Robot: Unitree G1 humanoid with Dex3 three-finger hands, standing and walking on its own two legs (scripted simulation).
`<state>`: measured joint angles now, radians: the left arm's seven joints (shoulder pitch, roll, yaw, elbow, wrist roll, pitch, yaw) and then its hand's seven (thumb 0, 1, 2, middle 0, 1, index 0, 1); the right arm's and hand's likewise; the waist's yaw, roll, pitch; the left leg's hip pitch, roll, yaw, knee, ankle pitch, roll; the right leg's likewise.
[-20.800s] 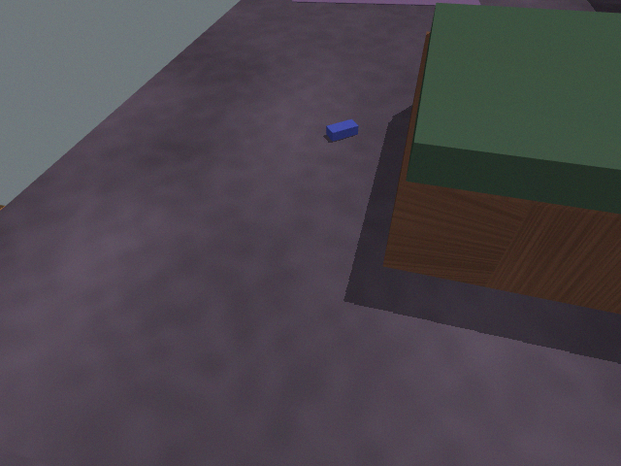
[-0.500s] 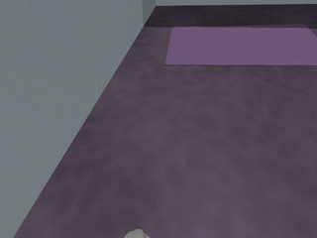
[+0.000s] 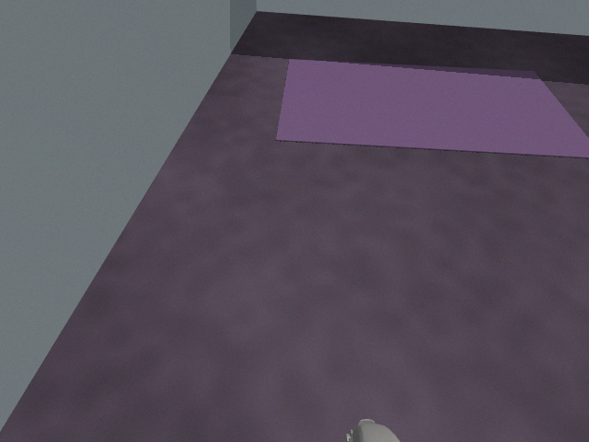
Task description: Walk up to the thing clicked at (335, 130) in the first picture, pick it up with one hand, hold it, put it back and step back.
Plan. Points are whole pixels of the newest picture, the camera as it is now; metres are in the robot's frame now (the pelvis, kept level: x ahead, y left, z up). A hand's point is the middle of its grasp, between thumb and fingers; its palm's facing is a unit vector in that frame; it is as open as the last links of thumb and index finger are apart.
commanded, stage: walk up
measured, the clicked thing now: out of the picture -0.61 -0.50 -0.75
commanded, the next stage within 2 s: none
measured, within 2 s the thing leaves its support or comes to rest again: neither
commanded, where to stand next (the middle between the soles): +0.74 +0.00 m, yaw +1 degrees
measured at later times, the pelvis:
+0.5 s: pelvis +0.21 -0.06 +0.00, yaw +2 degrees
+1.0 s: pelvis +0.40 -0.01 +0.00, yaw +2 degrees
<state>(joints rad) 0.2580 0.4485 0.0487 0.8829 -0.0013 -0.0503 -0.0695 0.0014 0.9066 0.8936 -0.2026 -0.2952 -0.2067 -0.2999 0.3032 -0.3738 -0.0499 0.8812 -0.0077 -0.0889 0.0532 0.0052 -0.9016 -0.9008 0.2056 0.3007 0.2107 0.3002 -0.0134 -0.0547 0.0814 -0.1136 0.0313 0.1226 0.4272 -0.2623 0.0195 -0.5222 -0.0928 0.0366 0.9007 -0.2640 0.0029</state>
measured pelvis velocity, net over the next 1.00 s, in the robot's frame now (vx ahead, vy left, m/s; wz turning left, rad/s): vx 0.40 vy -0.01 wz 0.04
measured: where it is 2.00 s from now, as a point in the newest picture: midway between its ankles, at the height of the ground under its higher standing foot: (292, 308)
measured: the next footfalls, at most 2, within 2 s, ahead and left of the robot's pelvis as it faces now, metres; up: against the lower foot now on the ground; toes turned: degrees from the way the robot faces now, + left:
right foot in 0.16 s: +0.25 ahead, -0.16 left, +0.00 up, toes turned -5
left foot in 0.68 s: +0.43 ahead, +0.11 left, +0.00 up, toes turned +7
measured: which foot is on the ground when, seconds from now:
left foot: down 0.00-0.18, up 0.20-0.66, down 0.68-1.00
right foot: up 0.00-0.14, down 0.16-0.72, up 0.74-1.00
